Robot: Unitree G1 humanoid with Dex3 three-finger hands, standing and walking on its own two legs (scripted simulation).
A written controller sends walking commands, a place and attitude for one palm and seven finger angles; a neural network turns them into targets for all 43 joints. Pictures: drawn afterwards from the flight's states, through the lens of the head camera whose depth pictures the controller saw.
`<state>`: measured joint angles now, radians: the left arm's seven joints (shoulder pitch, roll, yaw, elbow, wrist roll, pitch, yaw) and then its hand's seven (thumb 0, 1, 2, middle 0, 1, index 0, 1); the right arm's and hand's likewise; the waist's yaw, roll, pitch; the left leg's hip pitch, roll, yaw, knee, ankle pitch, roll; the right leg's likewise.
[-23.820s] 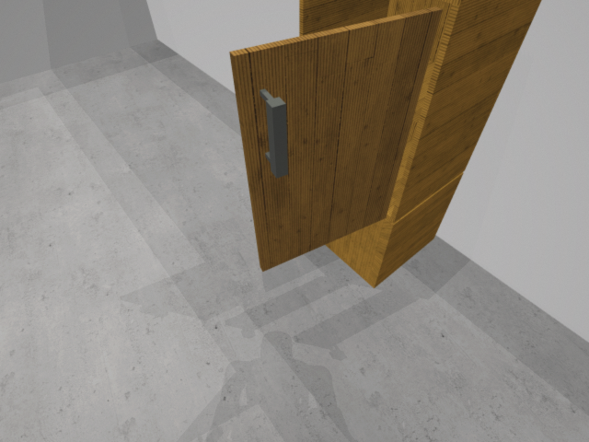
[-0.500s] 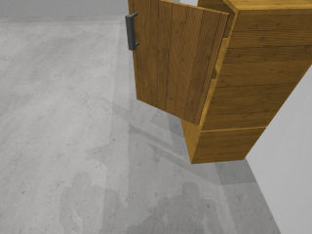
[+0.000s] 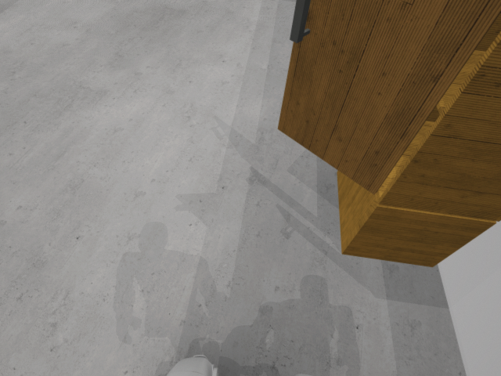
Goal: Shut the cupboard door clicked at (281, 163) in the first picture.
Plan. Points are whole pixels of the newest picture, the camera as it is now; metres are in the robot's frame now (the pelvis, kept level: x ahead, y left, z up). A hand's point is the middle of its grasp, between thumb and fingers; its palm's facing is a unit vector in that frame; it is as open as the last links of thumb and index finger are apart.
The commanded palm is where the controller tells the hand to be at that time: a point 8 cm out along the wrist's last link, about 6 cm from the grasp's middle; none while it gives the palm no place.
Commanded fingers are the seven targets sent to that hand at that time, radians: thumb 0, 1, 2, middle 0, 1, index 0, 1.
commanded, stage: walk to a spot facing it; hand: left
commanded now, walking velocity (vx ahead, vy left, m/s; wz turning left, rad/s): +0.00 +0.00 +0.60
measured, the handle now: (306, 8) +0.91 -0.10 +0.13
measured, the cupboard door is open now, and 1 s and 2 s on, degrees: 53 53 53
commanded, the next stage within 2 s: turn to face it in 1.74 s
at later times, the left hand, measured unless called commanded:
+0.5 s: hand out of the picture +0.02 +0.19 -0.13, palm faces +0.28 -0.91 -0.30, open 7.4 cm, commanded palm none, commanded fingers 0.00 0.90 0.90 -0.20 -0.30 -0.20 -0.30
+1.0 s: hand out of the picture +0.00 +0.23 -0.13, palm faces +0.57 -0.79 -0.24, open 7.4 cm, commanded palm none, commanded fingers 0.00 0.90 0.90 -0.20 -0.30 -0.20 -0.30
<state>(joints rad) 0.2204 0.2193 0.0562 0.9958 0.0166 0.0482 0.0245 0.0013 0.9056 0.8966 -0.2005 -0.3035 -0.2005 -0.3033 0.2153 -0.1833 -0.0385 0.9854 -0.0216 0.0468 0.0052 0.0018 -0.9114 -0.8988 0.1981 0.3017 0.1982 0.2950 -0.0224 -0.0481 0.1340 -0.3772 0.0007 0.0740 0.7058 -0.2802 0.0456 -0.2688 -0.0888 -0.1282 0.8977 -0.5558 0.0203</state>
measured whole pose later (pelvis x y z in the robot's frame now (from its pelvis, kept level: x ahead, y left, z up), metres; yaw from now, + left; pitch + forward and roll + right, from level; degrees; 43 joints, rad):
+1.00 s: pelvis +0.05 +0.00 +0.03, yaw +36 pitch +1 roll +0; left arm 0.18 0.25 0.07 0.87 0.03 0.04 -0.03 0.01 0.91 0.90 -0.20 -0.30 -0.20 -0.30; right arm 0.26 -0.22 -0.04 0.92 -0.03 0.02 0.01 0.00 -0.91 -0.90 0.20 0.30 0.20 0.30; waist -0.02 0.00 0.06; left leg -0.22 -0.02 -0.07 0.47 -0.27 0.02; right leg -0.49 -0.08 -0.02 0.85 -0.35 0.06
